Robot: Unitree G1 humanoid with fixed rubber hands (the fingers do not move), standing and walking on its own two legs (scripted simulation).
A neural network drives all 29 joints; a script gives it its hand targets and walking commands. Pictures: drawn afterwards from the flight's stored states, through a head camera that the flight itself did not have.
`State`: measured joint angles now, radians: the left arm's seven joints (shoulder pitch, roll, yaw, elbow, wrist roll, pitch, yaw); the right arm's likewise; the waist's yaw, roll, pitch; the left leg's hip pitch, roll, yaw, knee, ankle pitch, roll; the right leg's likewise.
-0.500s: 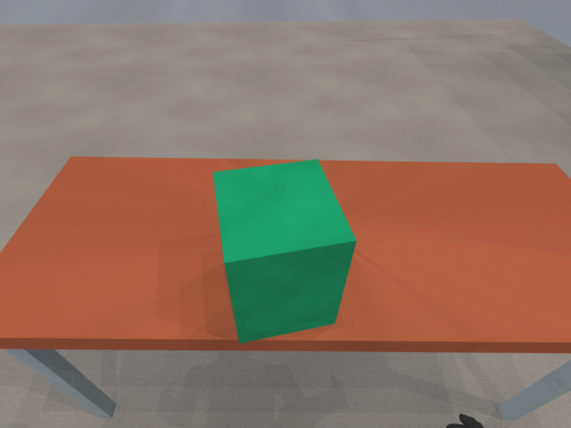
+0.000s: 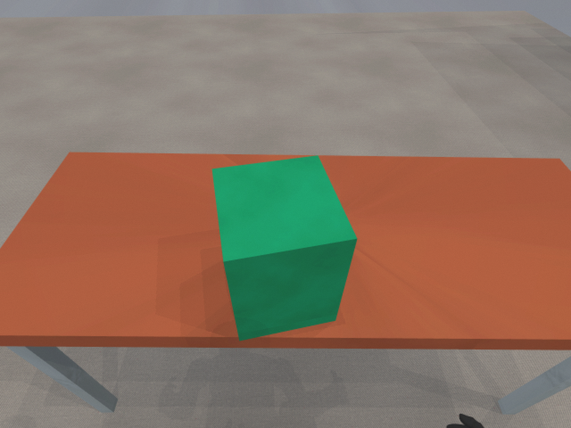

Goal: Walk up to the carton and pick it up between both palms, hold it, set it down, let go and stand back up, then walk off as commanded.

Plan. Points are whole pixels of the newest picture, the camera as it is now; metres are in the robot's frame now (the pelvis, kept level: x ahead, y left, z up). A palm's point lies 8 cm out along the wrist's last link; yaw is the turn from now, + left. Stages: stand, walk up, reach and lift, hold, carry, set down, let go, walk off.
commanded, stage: walk off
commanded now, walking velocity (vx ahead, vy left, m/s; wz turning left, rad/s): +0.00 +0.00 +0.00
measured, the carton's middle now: (277, 249) +0.40 +0.04 +0.00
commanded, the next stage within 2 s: none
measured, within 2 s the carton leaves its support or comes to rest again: neither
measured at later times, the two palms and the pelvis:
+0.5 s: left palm out of the picture +0.01 +0.36 -0.13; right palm out of the picture +0.03 -0.25 -0.09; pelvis -0.06 +0.05 +0.00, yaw +1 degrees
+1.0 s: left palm out of the picture -0.18 +0.32 -0.10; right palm out of the picture -0.07 -0.30 -0.14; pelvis -0.22 -0.01 -0.02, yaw +0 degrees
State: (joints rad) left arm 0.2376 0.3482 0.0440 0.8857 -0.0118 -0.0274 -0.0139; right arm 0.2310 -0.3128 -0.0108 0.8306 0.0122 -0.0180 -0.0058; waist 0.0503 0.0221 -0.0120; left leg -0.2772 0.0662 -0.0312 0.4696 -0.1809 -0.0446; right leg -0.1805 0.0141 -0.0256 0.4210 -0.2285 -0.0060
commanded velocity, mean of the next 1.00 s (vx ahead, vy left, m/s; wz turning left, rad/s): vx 0.00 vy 0.00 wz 0.00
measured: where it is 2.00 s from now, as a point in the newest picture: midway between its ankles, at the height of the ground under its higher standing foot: outside the picture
